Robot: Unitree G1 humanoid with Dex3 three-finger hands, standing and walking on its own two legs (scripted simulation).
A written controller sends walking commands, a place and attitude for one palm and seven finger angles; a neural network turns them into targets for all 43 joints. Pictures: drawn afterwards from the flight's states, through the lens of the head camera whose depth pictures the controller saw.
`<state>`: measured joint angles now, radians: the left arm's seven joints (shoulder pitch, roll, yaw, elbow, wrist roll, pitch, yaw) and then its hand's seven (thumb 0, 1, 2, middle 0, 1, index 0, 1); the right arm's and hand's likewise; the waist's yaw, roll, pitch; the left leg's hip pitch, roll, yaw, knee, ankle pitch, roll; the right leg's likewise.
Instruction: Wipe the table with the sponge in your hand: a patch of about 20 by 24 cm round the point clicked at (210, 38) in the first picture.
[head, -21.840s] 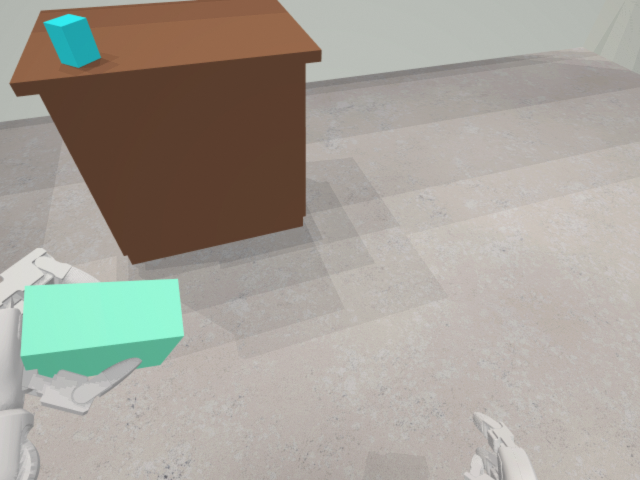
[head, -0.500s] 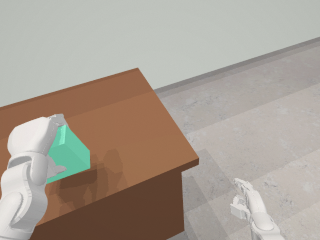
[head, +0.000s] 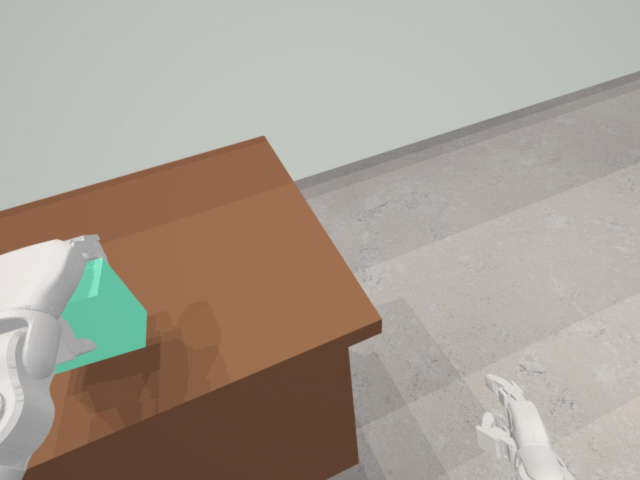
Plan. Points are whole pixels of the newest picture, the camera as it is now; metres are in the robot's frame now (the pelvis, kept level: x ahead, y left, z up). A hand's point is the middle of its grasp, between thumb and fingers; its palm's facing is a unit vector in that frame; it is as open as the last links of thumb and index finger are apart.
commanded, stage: move the sponge above the wiping area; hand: left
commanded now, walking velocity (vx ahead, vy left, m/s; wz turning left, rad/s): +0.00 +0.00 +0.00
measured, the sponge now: (83, 327) +0.22 +0.33 +0.11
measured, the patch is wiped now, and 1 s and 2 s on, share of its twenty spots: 0.00 0.00 0.00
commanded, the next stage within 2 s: none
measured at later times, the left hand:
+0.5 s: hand (53, 291) +0.23 +0.33 +0.17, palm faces +0.18 -0.01 -0.98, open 9.8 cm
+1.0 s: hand (29, 292) +0.22 +0.35 +0.18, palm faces +0.23 -0.02 -0.97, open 9.9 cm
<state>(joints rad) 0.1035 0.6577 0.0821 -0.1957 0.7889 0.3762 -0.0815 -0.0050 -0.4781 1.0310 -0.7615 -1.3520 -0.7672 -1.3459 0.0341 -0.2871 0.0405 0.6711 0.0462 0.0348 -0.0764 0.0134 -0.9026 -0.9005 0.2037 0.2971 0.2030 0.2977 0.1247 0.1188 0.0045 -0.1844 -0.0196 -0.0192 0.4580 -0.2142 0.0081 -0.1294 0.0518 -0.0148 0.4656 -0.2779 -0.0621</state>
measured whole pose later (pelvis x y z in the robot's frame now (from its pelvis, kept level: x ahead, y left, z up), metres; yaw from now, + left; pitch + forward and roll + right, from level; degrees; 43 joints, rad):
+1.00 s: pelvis -0.02 +0.03 +0.00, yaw +1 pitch -5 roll +0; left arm 0.00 0.64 0.05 -0.23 0.79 0.41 -0.03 -0.01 -0.48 1.03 -0.76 -1.35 -0.77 -1.34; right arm -0.01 -0.25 0.06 0.69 0.05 0.03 -0.08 0.01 -0.90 -0.90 0.20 0.30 0.20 0.30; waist 0.15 0.11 0.02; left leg -0.17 -0.05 -0.02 0.43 -0.18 0.05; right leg -0.11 0.02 -0.01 0.43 -0.24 -0.02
